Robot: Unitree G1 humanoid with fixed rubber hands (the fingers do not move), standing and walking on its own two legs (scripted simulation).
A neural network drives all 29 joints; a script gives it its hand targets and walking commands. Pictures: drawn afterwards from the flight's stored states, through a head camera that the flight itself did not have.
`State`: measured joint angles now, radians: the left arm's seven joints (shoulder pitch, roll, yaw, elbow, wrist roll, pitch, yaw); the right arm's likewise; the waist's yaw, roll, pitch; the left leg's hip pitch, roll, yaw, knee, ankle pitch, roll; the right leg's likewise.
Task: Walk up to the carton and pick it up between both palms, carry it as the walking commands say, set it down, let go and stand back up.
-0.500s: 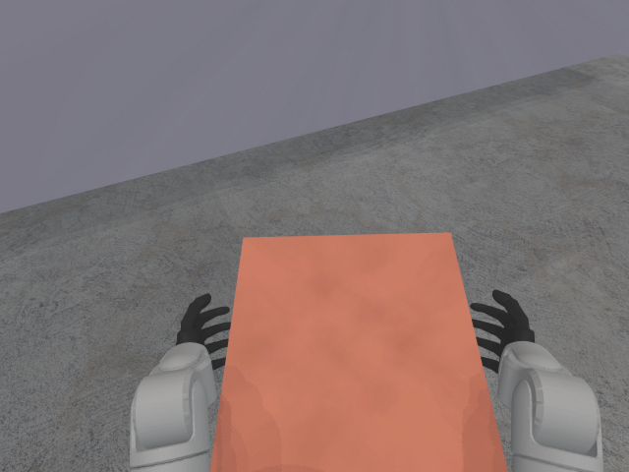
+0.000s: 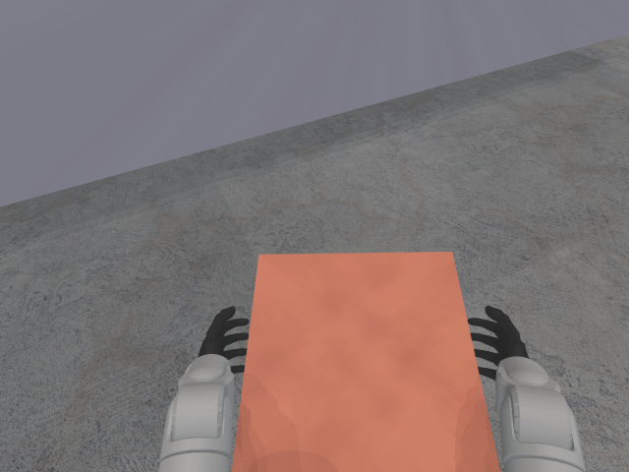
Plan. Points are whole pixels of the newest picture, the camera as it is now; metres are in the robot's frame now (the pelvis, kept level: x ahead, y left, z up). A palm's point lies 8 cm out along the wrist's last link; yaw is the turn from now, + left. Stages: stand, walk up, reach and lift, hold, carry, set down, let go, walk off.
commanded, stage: hold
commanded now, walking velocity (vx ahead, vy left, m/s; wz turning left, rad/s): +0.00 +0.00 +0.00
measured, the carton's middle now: (356, 366) +0.31 -0.03 -0.06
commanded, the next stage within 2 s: set down in 0.50 s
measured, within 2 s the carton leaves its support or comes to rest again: neither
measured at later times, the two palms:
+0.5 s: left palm (214, 330) +0.31 +0.16 +0.06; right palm (516, 337) +0.28 -0.22 +0.05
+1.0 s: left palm (219, 355) +0.31 +0.16 -0.01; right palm (493, 354) +0.30 -0.21 -0.01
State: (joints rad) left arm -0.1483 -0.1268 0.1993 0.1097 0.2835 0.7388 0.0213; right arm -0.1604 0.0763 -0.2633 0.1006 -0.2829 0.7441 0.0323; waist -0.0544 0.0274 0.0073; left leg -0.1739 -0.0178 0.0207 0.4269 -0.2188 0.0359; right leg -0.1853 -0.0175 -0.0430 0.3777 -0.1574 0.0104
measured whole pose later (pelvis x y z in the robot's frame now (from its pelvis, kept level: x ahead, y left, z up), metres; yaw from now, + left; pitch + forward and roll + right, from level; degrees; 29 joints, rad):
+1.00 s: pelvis +0.01 -0.01 +0.00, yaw -1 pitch +4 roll +0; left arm -0.30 -0.09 0.38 0.42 0.30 0.48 -0.10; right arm -0.28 0.10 -0.40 0.37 -0.31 0.50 0.08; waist -0.01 0.02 -0.01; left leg -0.28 0.00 0.02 0.44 -0.22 0.02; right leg -0.30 0.00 -0.04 0.40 -0.17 -0.01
